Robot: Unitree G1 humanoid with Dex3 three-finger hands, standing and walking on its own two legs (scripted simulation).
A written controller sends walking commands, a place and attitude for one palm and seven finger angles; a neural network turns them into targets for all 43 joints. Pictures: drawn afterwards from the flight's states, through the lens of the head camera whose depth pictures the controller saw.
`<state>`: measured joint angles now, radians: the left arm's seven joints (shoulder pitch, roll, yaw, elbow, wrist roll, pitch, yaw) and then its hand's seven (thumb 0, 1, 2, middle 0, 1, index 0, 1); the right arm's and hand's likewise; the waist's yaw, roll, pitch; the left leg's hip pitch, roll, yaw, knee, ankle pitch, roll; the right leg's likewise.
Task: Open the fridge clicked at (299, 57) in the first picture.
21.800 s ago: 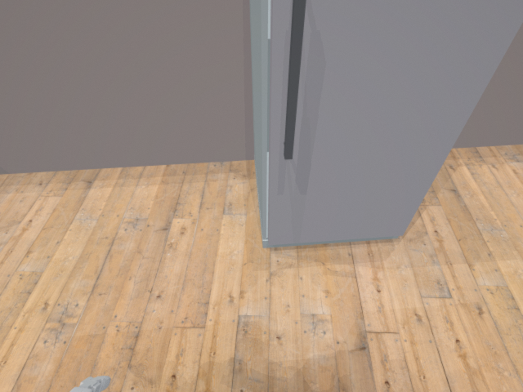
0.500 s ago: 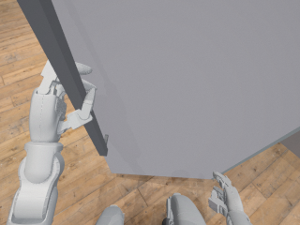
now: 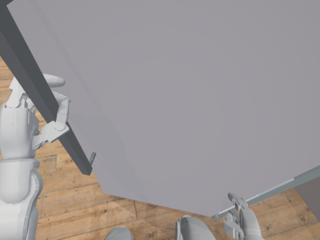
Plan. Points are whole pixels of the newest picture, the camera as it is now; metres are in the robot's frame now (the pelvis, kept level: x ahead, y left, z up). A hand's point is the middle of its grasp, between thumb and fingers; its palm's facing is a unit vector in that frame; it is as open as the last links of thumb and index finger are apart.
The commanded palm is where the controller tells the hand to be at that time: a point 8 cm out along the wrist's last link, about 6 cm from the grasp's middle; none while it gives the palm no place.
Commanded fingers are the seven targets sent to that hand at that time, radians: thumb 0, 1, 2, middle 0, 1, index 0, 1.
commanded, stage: walk backward, drawing the door open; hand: left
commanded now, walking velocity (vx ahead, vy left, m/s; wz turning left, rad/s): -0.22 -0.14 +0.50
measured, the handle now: (67, 120) +0.32 +0.22 +0.12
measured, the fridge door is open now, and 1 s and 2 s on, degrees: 59 66 67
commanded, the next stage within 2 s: stop walking and hold the door back in 0.18 s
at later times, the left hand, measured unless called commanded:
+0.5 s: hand (46, 171) +0.19 +0.20 +0.17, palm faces +0.58 -0.80 -0.14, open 5.9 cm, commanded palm +0.16 +0.23 +0.17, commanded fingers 0.00 0.90 0.90 -0.45 -1.40 -0.45 -1.40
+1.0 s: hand (51, 150) +0.23 +0.20 +0.18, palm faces +0.58 -0.79 -0.20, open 5.7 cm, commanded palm +0.18 +0.23 +0.17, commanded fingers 0.00 0.90 0.90 -0.45 -1.40 -0.45 -1.40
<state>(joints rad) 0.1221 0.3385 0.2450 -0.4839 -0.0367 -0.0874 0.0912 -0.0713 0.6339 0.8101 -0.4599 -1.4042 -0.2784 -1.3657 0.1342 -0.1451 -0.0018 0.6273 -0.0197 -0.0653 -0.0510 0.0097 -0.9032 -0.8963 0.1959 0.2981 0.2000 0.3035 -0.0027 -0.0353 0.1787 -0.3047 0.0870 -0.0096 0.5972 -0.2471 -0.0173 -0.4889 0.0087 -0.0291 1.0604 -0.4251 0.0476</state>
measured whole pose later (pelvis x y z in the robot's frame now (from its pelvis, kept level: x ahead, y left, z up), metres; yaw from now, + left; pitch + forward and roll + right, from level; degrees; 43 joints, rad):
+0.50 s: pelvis -0.06 -0.10 -0.01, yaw +14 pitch -5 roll -2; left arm -0.12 0.32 0.24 -0.14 -0.05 -0.13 0.15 -0.09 0.63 0.81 -0.46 -1.40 -0.38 -1.39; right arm 0.15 -0.24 -0.01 0.67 0.02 -0.07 -0.10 0.01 -0.90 -0.90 0.19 0.30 0.21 0.31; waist 0.02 0.00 0.14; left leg -0.33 0.00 0.07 0.67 -0.25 0.08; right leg -0.39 -0.04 -0.03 0.99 -0.48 0.04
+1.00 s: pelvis -0.11 -0.13 +0.00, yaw +19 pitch -2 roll +2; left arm -0.63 0.35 0.22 0.61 -0.04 -0.10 0.10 -0.09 0.64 0.76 -0.46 -1.40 -0.42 -1.40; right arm 0.23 -0.34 -0.02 0.73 0.03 -0.06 -0.10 0.01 -0.90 -0.90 0.20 0.30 0.20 0.30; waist 0.00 0.01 0.08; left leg -0.22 0.02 0.08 0.48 -0.24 0.01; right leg -0.24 -0.07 -0.03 0.58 -0.30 0.01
